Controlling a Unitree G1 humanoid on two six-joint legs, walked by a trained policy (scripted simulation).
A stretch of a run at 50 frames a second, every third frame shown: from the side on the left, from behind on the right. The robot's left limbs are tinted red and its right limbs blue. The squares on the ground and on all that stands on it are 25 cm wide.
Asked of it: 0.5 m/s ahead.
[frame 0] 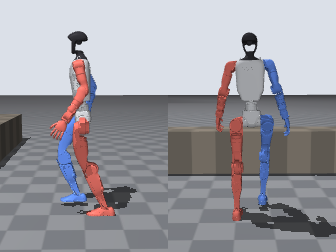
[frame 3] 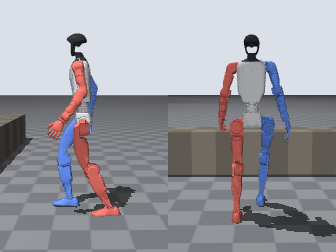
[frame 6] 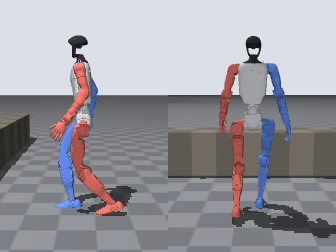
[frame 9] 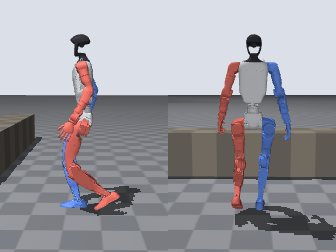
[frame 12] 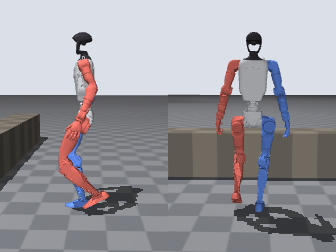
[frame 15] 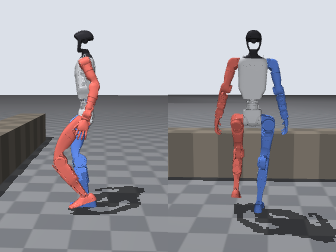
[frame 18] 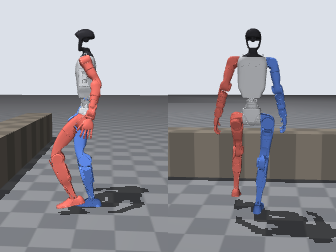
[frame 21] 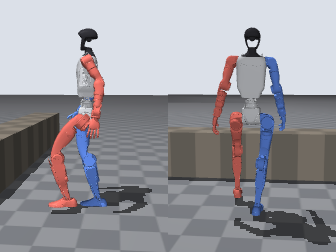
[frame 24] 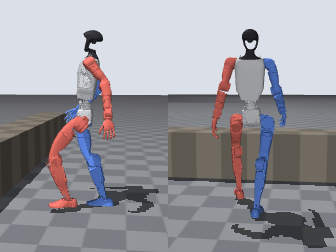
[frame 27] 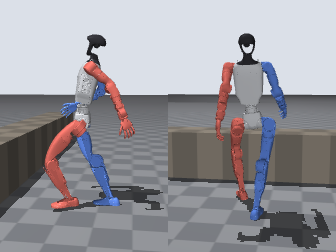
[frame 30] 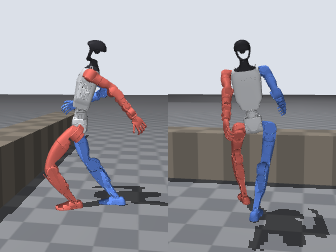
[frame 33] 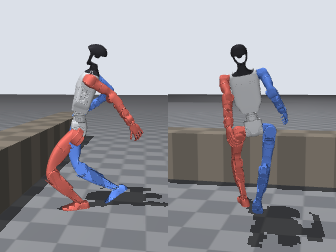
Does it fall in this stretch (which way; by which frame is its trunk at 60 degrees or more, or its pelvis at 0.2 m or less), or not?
no
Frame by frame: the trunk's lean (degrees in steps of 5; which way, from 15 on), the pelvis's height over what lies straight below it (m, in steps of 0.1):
0: 5, 0.8
3: 5, 0.8
6: 5, 0.7
9: 5, 0.8
12: 5, 0.8
15: 0, 0.8
18: 0, 0.8
21: 0, 0.8
24: 10, 0.8
27: 15 backward, 0.7
30: 15 backward, 0.7
33: 20 backward and to its left, 0.7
